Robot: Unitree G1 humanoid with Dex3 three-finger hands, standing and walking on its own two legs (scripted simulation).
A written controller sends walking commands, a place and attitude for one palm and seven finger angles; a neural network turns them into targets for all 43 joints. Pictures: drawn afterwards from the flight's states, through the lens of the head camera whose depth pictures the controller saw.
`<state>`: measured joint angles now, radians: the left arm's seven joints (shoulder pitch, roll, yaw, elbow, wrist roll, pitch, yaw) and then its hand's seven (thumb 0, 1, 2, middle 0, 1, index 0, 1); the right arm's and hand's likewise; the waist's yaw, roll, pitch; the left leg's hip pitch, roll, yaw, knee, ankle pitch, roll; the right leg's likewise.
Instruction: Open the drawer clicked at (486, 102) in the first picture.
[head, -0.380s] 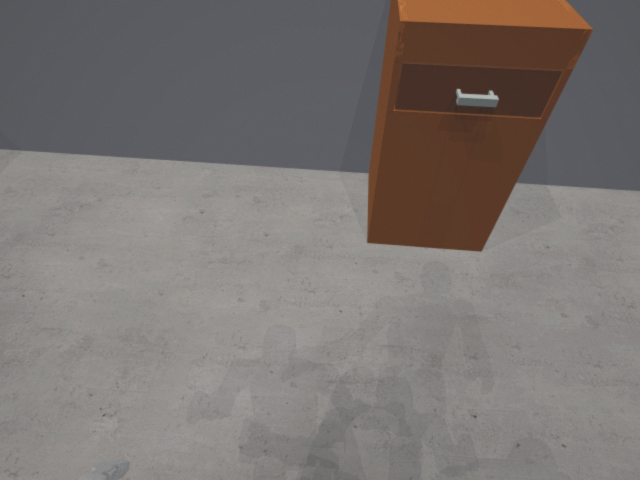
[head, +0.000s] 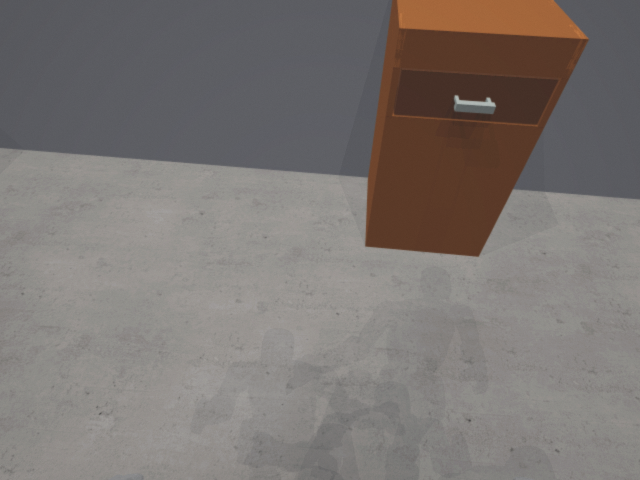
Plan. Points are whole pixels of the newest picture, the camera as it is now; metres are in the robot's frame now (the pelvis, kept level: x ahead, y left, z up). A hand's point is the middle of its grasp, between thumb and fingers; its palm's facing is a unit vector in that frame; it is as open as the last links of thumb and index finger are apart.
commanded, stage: stand and wait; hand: left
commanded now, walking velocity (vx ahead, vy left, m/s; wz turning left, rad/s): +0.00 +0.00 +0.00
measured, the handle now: (473, 103) +1.10 -0.37 -0.08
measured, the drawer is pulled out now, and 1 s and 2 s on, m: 0.00 0.00 0.00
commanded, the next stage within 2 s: look at it before walking up in 0.48 s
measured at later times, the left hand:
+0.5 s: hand out of the picture +0.07 +0.24 -0.15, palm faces -0.03 -0.94 -0.34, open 7.3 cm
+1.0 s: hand out of the picture +0.06 +0.25 -0.15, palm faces -0.03 -0.94 -0.33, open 7.3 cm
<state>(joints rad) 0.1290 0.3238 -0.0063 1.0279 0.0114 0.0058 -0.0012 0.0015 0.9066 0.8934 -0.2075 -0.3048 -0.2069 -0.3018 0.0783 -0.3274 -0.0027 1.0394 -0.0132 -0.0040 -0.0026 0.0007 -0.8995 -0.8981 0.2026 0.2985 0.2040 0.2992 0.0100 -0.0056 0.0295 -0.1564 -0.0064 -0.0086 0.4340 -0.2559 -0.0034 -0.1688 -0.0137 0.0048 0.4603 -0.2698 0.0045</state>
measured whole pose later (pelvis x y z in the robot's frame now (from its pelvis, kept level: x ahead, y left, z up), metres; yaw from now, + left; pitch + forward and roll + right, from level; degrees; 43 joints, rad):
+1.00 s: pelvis -0.01 +0.00 +0.00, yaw +0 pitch -2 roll +0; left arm 0.14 0.34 0.00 1.09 0.01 0.00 0.00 0.00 0.91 0.89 -0.21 -0.30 -0.21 -0.30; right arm 0.11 -0.34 0.00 1.11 -0.01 -0.01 0.00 0.00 -0.90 -0.90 0.20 0.30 0.20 0.30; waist 0.01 0.00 0.04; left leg -0.14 0.00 -0.01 0.37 -0.20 -0.01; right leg -0.15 -0.01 0.01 0.39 -0.21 0.00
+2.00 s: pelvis -0.04 +0.02 -0.01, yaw -24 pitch +3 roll +0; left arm 0.24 0.25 0.08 0.90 0.02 0.07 0.00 0.00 0.91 0.89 -0.21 -0.30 -0.21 -0.30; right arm 0.12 -0.23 -0.05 0.89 0.00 0.01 -0.03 0.00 -0.90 -0.90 0.20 0.30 0.20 0.30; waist 0.04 -0.03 0.03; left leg -0.26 0.00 -0.02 0.52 -0.33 -0.02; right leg -0.40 0.13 0.21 0.52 -0.16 0.00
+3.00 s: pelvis +0.12 -0.09 +0.00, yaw -59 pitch -1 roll -2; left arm 0.28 0.24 0.10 1.03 0.03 0.02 -0.04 0.01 0.91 0.89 -0.20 -0.30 -0.20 -0.30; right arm 0.25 -0.14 -0.03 0.97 -0.02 -0.07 -0.02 0.00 -0.91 -0.90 0.20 0.30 0.20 0.30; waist 0.02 -0.05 0.04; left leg -0.24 0.09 0.23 0.51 -0.25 0.04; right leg -0.48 -0.03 -0.02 1.24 -0.29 0.00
